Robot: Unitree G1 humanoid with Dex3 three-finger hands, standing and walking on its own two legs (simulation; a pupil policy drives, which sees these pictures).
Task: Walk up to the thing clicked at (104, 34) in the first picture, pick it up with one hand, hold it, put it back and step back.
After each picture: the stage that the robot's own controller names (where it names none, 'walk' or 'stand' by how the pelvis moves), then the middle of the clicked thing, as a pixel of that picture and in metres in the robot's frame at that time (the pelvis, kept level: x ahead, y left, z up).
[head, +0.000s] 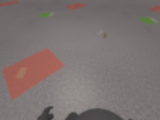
stand; (104, 35) +2.10 -0.38 -0.72
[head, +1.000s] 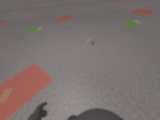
walk; (92, 42) +1.98 +0.05 -0.68
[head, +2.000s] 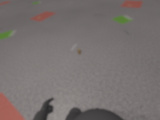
walk; (79, 51) +1.33 +0.32 -0.70
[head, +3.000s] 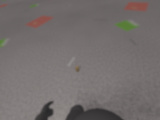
walk; (77, 69) +0.86 +0.31 -0.71
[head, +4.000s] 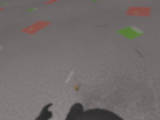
walk; (76, 87) +0.52 +0.26 -0.71
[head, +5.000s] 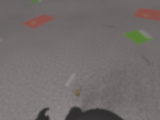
stand; (77, 93) +0.41 +0.19 -0.70
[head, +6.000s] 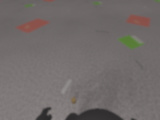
stand; (73, 100) +0.35 +0.19 -0.72
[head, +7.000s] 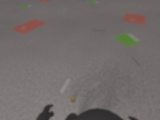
stand; (72, 99) +0.36 +0.21 -0.73
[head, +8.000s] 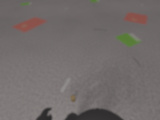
stand; (73, 98) +0.36 +0.20 -0.73
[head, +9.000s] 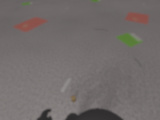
stand; (73, 98) +0.36 +0.20 -0.73
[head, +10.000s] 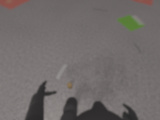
go down; (69, 85) +0.38 +0.20 -0.65
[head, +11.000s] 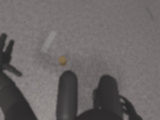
go down; (62, 61) +0.43 +0.24 -0.30
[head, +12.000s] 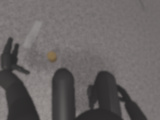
close in; (52, 57) +0.42 +0.27 -0.26
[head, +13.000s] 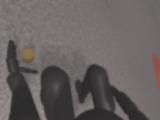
close; (27, 56) +0.41 +0.29 -0.22
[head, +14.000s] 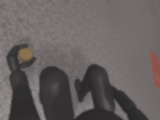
close; (26, 56) +0.39 +0.29 -0.22
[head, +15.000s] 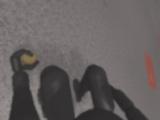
lift; (28, 59) +0.37 +0.27 -0.23
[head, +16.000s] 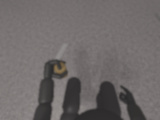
lift; (61, 70) +0.32 +0.21 -0.03
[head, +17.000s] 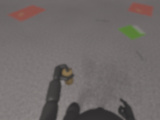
hold; (68, 76) +0.32 +0.17 -0.01
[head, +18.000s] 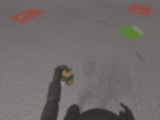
hold; (68, 77) +0.32 +0.17 -0.02
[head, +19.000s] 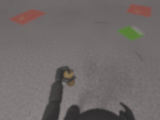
crouch; (69, 78) +0.31 +0.15 -0.02
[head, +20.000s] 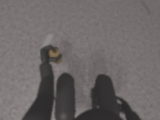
crouch; (56, 56) +0.44 +0.23 -0.11
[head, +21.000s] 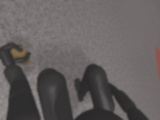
lower; (21, 56) +0.40 +0.30 -0.22
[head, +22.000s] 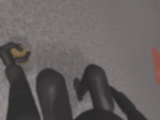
lower; (21, 55) +0.41 +0.30 -0.23
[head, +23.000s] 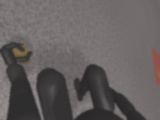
lower; (22, 55) +0.40 +0.30 -0.23
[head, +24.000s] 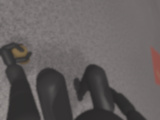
lower; (22, 55) +0.40 +0.30 -0.23
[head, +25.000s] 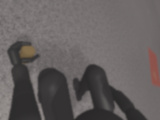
open; (26, 54) +0.40 +0.28 -0.23
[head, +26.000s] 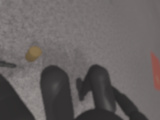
stand; (33, 54) +0.40 +0.27 -0.22
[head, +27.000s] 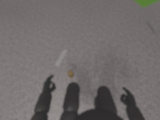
walk; (70, 74) +0.41 +0.21 -0.50
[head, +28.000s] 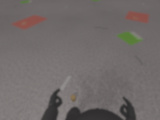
stand; (73, 98) +0.36 +0.18 -0.66
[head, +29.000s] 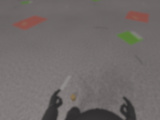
stand; (73, 97) +0.37 +0.19 -0.67
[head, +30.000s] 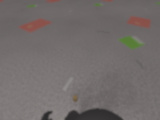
stand; (75, 98) +0.39 +0.18 -0.71
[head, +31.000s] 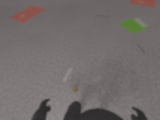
walk; (75, 88) +0.39 +0.21 -0.69
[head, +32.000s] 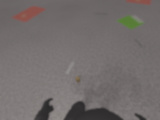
walk; (77, 79) +0.54 +0.20 -0.71
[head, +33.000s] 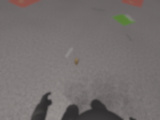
walk; (76, 61) +0.86 +0.17 -0.71
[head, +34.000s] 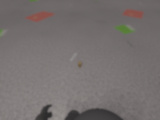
stand; (79, 64) +0.99 +0.19 -0.71
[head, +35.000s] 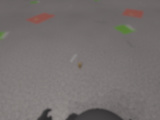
stand; (79, 65) +0.99 +0.20 -0.73
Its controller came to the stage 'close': yes
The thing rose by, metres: 0.70
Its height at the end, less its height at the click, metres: +0.00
